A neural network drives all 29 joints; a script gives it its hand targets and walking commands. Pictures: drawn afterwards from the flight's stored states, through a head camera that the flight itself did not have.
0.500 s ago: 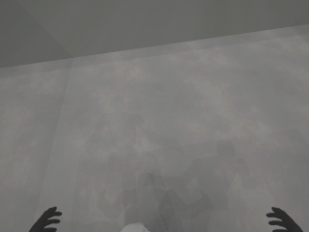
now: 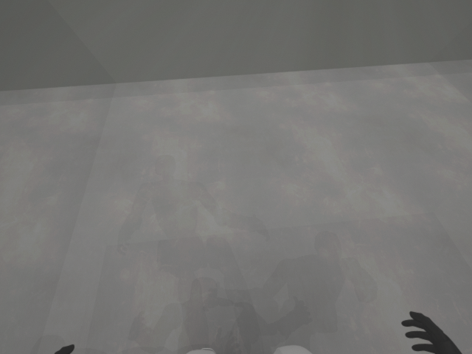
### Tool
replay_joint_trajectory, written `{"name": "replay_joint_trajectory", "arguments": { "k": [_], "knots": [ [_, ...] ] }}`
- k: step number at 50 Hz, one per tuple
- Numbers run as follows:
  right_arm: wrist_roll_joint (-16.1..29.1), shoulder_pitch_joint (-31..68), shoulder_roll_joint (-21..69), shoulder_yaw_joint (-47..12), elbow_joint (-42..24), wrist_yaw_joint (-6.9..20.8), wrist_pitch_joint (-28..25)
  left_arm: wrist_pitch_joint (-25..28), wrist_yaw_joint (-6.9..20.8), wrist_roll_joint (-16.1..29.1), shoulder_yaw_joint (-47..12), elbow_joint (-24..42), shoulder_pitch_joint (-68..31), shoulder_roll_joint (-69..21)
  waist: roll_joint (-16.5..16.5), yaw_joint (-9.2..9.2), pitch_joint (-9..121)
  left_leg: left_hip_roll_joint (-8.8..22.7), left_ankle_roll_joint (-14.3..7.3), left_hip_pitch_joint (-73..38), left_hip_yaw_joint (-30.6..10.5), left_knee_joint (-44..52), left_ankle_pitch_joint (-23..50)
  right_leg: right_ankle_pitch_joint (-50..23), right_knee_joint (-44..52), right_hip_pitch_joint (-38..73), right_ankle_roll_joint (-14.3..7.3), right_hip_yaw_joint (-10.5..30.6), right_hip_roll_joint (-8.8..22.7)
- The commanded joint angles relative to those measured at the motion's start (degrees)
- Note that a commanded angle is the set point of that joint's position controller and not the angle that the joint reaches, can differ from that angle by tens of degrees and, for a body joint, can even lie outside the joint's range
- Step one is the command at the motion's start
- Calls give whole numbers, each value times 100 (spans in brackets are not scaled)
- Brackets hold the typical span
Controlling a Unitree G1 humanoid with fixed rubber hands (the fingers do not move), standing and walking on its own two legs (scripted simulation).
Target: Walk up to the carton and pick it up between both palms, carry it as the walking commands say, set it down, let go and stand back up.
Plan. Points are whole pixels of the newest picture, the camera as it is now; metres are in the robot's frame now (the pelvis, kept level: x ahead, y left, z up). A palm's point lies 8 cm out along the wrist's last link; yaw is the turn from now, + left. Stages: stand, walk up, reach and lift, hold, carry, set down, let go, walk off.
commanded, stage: walk up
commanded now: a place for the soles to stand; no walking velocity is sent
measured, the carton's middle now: out of the picture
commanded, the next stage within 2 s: none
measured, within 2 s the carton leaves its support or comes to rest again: neither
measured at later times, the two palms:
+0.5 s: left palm out of the picture +0.05 +0.29 -0.06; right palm out of the picture +0.03 -0.35 -0.10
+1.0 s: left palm out of the picture -0.13 +0.31 -0.08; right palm out of the picture -0.08 -0.35 -0.10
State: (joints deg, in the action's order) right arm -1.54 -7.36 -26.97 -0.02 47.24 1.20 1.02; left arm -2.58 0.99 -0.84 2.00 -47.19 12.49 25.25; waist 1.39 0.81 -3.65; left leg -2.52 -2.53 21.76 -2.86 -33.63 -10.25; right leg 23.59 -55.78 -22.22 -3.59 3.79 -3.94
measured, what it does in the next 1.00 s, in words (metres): walks backwards: right foot, then left foot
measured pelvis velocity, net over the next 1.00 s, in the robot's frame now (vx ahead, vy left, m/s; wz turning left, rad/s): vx -0.19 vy -0.02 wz -0.03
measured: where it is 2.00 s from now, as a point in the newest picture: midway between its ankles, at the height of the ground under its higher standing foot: outside the picture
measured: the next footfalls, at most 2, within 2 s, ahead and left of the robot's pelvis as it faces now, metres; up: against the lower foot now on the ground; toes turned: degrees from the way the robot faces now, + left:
right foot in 0.12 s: -0.01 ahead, -0.11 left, +0.00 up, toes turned +3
left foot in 0.60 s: -0.03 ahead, +0.09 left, +0.00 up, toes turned -4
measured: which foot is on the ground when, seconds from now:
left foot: down 0.00-0.12, up 0.14-0.58, down 0.60-0.96, up 0.98-1.00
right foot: up 0.00-0.10, down 0.12-0.60, up 0.62-0.94, down 0.96-1.00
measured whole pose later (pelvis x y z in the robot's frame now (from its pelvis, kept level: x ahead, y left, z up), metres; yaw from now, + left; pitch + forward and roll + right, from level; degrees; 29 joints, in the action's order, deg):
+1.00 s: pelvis -0.19 -0.02 +0.00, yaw -2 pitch -4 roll +2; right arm -0.7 -6.7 -26.8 0.0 47.5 1.0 2.8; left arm -2.0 0.9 -1.8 2.0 -47.1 17.2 24.7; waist 1.4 0.6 -4.9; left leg -3.6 -2.0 24.1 -2.0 -40.4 -17.9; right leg 23.8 -38.8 -12.3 -3.1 4.3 -2.8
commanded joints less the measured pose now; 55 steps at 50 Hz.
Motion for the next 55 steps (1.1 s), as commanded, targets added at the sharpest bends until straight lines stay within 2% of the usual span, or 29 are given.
{"name": "replay_joint_trajectory", "arguments": {
  "k": [1, 4, 5, 6, 7, 8, 9, 11, 12, 17, 19, 24, 28, 29, 30, 31, 32, 34, 36, 40, 44, 46, 47, 48, 49, 50, 51, 53, 55],
  "knots": [
    [-21, 405, -1239, 625, -323, -54, 30, 91, 4, 15, 367, 71, 121, 979, 785, -6, 512, 1580, -812, -76, -1772, 1910, -1800, 348, 958, 261, 194, -133, 144],
    [38, 620, -1292, 651, -238, -37, 93, 134, -1, 1, 334, -126, 798, 898, 772, -319, 401, 1419, -584, 428, -1414, 1664, -1826, -209, 2368, 1208, 28, -325, 127],
    [79, 642, -1172, 618, -208, -26, 106, 164, -15, -50, 322, -116, 846, 978, 521, -364, 121, 1171, -380, 737, -1176, 1299, -1935, -169, 2931, 1218, -123, 5, 272],
    [155, 463, -941, 569, -165, -11, 116, 187, -32, -147, 380, -2, 670, 1279, -695, -305, -150, 416, -61, 1037, -542, -132, -2206, 1030, 4079, 657, -532, 1600, 1132],
    [133, 225, -777, 542, -141, -42, 99, 221, -46, -159, 457, 316, -151, 1715, -1655, -56, -540, -397, 104, 1294, 228, -1642, -1957, 1547, 4842, -191, -855, 2980, 2204],
    [123, 227, -957, 598, -109, -80, 125, 235, -77, -206, 445, 554, -677, 1652, -976, 112, -909, -400, 81, 1136, -506, -2339, -1671, 1224, 4920, -941, -905, 2570, 2141],
    [162, 350, -1019, 675, -27, -76, 112, 268, -113, -244, 453, 628, -719, 1596, -859, -28, -655, -422, 73, 619, -637, -2598, -1471, 343, 4691, -1089, -925, 2196, 1877],
    [281, 8, -996, 659, 113, -36, 104, 310, -135, -150, 375, 655, -725, 1291, -670, 106, -198, -354, 184, 489, -505, -3093, -933, -1806, 4036, -198, -850, 1361, 1320],
    [307, -188, -993, 640, 195, -40, 128, 309, -126, -104, 373, 679, -651, 1264, -776, 124, 66, -350, 246, 610, -447, -3178, -1008, -2647, 3776, 367, -868, 1177, 1273],
    [252, 356, -717, 361, -99, -65, 94, 251, -136, -68, 421, 472, 117, 1230, -873, -390, 850, 53, 288, 1439, -136, -2063, -1560, -5053, 2896, 2738, -922, 1269, 1480],
    [246, 347, -712, 316, -153, -67, 58, 233, -137, -58, 418, 465, 62, 1230, -840, -402, 1097, 57, 242, 1382, -111, -1883, -1639, -5295, 2738, 2810, -1019, 1314, 1565],
    [204, -39, -676, 314, -120, -35, 41, 204, -93, -62, 362, 483, -485, 1260, -923, -173, 1007, 70, 153, 437, 55, -1308, -1606, -4240, 2906, 1510, -1129, 1294, 1692],
    [143, -743, -686, 377, 124, -1, -25, 166, -15, -35, 289, 486, -971, 1187, -849, 283, 1174, 16, 44, -900, 401, 182, -443, -2726, 2713, 495, -705, 925, 1371],
    [64, -828, -867, 438, 132, -19, -56, 161, -1, -26, 245, 466, -885, 1016, -385, 378, 1244, 341, -64, -1157, -73, 720, -160, -2003, 2417, 193, -437, 761, 1118],
    [-43, -719, -1369, 556, 25, -35, -73, 161, -5, 16, 207, 537, -843, 792, 952, 423, 1100, 1510, -489, -1188, -1882, 1677, -346, -534, 1387, -608, -71, 198, 377],
    [-92, -148, -1646, 602, -140, -14, -74, 146, -46, 0, 274, 457, -658, 909, 1263, 157, 883, 2243, -905, -779, -3091, 2074, -552, 910, 189, -984, 164, 114, -194],
    [-65, 75, -1357, 570, -131, -42, -102, 112, -94, -32, 336, 209, -332, 1075, 599, -48, 705, 1996, -827, -449, -2563, 1938, -881, 863, -355, -741, 84, 531, -29],
    [-29, 624, -1187, 578, -336, -99, -113, 79, -13, 55, 366, 66, -213, 1101, 432, -129, 513, 1651, -984, 359, -2126, 2073, -1859, 78, -1026, -215, 226, 328, -14],
    [-8, 676, -1072, 542, -389, -100, -110, 55, 43, 49, 409, 13, -2, 1062, 545, -124, 532, 1274, -805, 87, -1566, 1863, -1422, -143, -927, -381, 258, 74, 55],
    [-2, 302, -1127, 577, -350, -81, -26, 63, 19, 17, 380, 159, -114, 996, 638, 115, 632, 1489, -900, -458, -1770, 1792, -1687, 251, 15, -339, 281, -42, 114],
    [1, 487, -1258, 631, -270, -53, 76, 100, -10, 18, 347, 52, 466, 961, 805, -108, 454, 1559, -712, 74, -1672, 1808, -1768, 325, 1559, 686, 135, -172, 144],
    [66, 627, -1234, 634, -203, -38, 125, 140, -17, -14, 316, -73, 907, 935, 677, -336, 206, 1321, -452, 602, -1334, 1488, -1914, -185, 2670, 1253, -43, -172, 174],
    [125, 520, -1028, 583, -160, -22, 140, 165, -32, -95, 330, 4, 796, 1128, -160, -293, -134, 771, -199, 816, -869, 571, -2118, 672, 3710, 808, -320, 895, 719],
    [179, 394, -763, 533, -158, -31, 130, 192, -48, -149, 409, 198, 352, 1542, -1510, -173, -422, -227, 95, 1181, 178, -1239, -1906, 1334, 4664, 160, -789, 2762, 1930],
    [129, 288, -870, 561, -119, -83, 146, 208, -77, -197, 444, 539, -493, 1750, -1255, 66, -965, -402, 103, 1156, -323, -2155, -1876, 1290, 4866, -940, -933, 2784, 2245],
    [163, 424, -1039, 657, -67, -84, 139, 232, -119, -234, 453, 668, -643, 1647, -866, -2, -833, -386, 67, 601, -591, -2630, -1588, 678, 4744, -1395, -1065, 2386, 2066],
    [227, 309, -982, 654, -20, -53, 125, 263, -145, -217, 417, 720, -723, 1479, -696, 44, -628, -392, 84, 323, -600, -2942, -1235, -258, 4441, -1243, -977, 1941, 1709],
    [306, -108, -986, 644, 147, -40, 136, 286, -140, -111, 375, 752, -679, 1283, -793, 139, -144, -371, 218, 385, -418, -3299, -1044, -2275, 3827, -169, -998, 1256, 1318],
    [287, 30, -904, 541, 87, -67, 147, 265, -119, -62, 394, 710, -356, 1279, -830, -34, 67, -171, 289, 812, -266, -2857, -1371, -3532, 3376, 976, -1024, 1233, 1393]
  ]
}}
